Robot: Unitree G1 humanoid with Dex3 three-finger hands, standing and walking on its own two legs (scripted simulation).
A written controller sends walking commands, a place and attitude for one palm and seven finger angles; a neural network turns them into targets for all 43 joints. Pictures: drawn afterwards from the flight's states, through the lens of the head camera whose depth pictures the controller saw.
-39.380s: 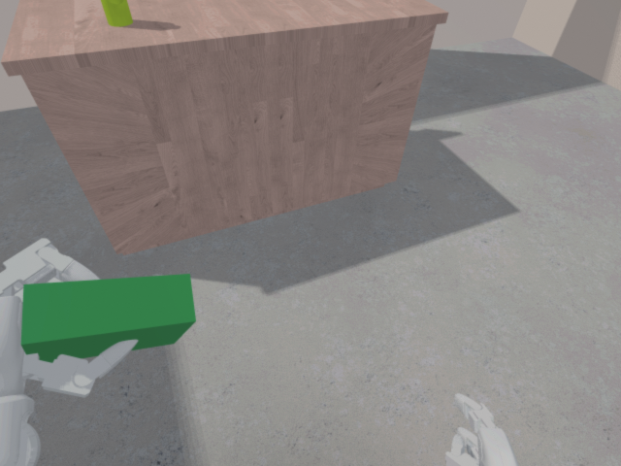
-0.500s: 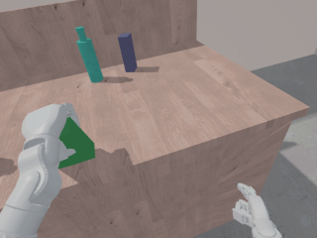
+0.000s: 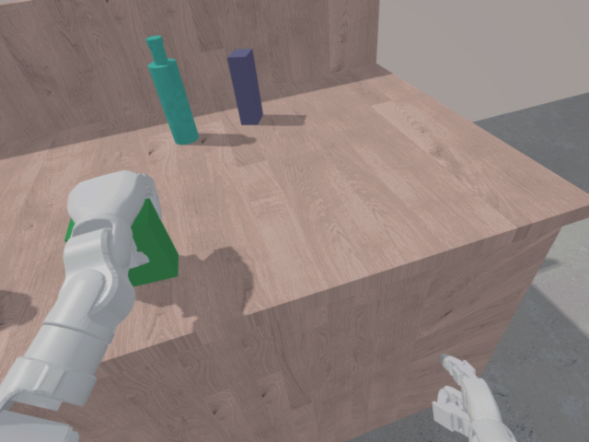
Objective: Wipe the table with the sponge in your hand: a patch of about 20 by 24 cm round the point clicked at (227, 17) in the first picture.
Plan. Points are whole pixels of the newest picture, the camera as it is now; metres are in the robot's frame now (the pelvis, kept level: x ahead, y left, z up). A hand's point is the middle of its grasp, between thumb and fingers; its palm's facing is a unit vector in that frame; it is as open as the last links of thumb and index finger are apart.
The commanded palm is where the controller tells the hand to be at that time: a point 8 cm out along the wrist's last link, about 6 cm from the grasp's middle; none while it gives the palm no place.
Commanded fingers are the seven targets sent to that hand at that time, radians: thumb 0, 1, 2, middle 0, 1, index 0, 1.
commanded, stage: wipe forward along the middle lane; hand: left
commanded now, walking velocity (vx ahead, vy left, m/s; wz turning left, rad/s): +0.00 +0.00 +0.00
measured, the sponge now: (135, 257) +0.32 +0.29 +0.11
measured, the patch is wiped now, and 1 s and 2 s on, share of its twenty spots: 0.95 0.95 1.00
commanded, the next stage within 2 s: slide back across to the first lane in 1.02 s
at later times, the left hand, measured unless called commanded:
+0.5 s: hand (128, 210) +0.36 +0.30 +0.17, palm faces -0.02 -0.02 -1.00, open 8.9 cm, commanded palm +0.34 +0.31 +0.20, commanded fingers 0.00 0.10 1.30 -1.20 -1.60 -1.20 -1.60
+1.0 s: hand (118, 194) +0.40 +0.34 +0.17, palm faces -0.09 -0.01 -1.00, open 8.9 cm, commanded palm +0.38 +0.33 +0.20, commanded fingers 0.00 0.10 1.30 -1.20 -1.60 -1.20 -1.60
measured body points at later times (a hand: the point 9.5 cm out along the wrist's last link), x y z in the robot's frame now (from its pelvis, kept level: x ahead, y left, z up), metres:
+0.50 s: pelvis +0.00 -0.01 +0.00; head -0.02 -0.05 +0.45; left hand +0.36 +0.30 +0.22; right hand +0.19 -0.25 -0.10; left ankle +0.03 +0.12 -0.74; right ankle +0.01 -0.08 -0.74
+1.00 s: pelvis +0.00 +0.01 +0.00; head +0.00 -0.02 +0.45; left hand +0.40 +0.33 +0.22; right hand +0.12 -0.26 -0.12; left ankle +0.03 +0.12 -0.74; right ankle +0.01 -0.08 -0.74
